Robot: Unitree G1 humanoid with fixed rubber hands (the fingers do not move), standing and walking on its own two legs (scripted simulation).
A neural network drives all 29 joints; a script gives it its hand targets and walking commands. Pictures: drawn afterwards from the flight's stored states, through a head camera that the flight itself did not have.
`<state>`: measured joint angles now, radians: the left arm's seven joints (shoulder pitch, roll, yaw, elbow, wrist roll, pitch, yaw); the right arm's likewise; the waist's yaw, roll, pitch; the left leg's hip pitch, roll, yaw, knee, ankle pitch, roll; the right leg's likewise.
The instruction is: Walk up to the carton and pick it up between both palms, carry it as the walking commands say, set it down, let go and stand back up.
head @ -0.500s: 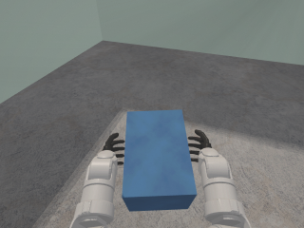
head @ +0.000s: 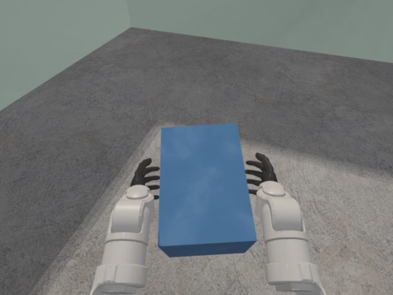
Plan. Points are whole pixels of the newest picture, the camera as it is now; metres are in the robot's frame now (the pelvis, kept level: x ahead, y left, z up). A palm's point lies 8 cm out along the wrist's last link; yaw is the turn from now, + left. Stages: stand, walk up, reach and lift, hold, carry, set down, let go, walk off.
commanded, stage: carry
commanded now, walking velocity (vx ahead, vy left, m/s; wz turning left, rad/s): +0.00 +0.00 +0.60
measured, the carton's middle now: (202, 190) +0.36 -0.01 +0.00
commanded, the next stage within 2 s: none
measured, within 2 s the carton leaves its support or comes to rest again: neither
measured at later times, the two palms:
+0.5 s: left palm (90, 178) +0.31 +0.22 +0.11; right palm (216, 148) +0.38 -0.03 +0.13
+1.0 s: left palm (29, 233) +0.21 +0.29 +0.09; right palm (164, 167) +0.34 +0.08 +0.11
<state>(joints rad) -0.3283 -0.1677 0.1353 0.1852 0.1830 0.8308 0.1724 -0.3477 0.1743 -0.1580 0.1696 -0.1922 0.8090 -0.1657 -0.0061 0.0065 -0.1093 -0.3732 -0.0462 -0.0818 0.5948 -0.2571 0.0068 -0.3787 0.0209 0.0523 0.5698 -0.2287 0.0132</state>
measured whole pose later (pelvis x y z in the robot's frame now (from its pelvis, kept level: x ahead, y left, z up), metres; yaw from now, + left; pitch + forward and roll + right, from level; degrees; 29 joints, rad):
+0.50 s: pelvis -0.03 +0.00 +0.00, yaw +12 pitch +6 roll -1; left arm -0.80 -0.08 0.26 0.19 0.10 1.27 0.30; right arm -0.85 0.13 -0.25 0.24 -0.13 1.20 -0.31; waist 0.01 0.01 -0.02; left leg -0.53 -0.05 -0.10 0.57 -0.14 0.01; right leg -0.52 -0.01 -0.05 0.86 -0.48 0.07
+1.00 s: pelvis -0.06 +0.00 +0.00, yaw +28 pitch +7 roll +0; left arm -0.76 -0.13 0.30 0.13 0.15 1.24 0.28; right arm -0.85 0.13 -0.23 0.23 -0.12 1.18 -0.32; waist -0.03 0.00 0.03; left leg -0.45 -0.02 0.05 0.59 -0.26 0.04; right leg -0.55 -0.09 -0.08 0.99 -0.56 0.08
